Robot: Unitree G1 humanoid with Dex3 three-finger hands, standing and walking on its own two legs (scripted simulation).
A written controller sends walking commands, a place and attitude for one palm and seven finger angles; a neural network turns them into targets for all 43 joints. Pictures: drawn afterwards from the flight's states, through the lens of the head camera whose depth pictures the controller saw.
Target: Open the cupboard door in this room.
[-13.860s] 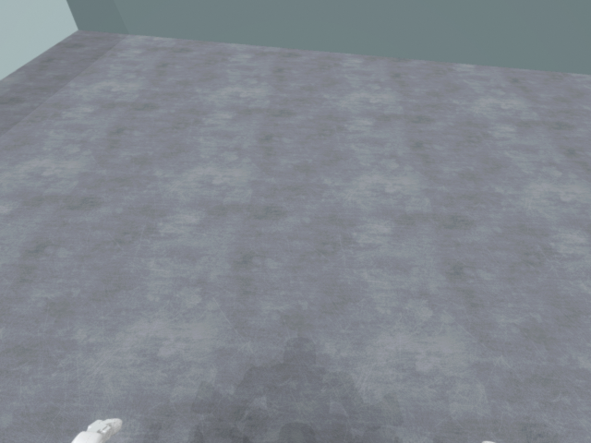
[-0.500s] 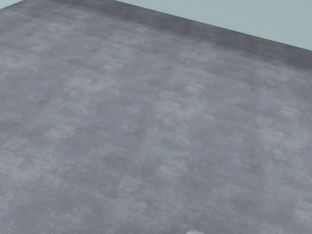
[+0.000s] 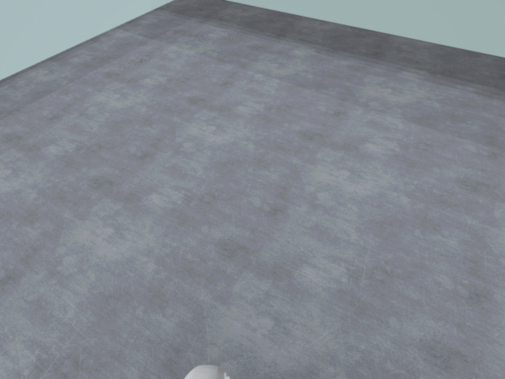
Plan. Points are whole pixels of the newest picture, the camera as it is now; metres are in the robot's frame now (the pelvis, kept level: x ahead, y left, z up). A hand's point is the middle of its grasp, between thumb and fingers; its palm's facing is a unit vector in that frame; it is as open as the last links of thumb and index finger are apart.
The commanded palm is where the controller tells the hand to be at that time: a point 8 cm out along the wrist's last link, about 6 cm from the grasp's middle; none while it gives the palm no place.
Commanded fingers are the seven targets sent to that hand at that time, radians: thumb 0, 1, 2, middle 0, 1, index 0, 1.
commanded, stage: turn or walk to find it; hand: left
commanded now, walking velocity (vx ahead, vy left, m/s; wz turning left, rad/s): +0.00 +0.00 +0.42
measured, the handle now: out of the picture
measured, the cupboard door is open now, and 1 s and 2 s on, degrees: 0 0 0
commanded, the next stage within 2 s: none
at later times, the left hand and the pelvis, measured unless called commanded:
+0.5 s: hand out of the picture -0.03 +0.28 -0.17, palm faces +0.25 -0.94 -0.25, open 7.4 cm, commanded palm none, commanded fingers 0.00 0.90 0.90 -0.20 -0.30 -0.20 -0.30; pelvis -0.04 +0.05 +0.00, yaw +11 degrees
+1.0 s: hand out of the picture -0.08 +0.18 -0.15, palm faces +0.45 -0.85 -0.27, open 7.3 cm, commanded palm none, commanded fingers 0.00 0.90 0.90 -0.20 -0.30 -0.20 -0.30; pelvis -0.07 -0.02 +0.00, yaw +26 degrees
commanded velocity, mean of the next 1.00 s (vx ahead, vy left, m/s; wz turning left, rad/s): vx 0.00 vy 0.00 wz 0.42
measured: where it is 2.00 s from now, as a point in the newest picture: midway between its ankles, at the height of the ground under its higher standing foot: outside the picture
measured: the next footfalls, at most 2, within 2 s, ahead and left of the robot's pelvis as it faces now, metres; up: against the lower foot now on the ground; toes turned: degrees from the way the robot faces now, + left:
left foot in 0.20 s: +0.00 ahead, +0.16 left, +0.00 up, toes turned +10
right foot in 0.72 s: +0.01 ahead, -0.08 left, +0.00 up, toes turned +14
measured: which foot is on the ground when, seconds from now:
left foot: up 0.00-0.18, down 0.20-0.72, up 0.74-1.00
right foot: down 0.00-0.20, up 0.22-0.70, down 0.72-1.00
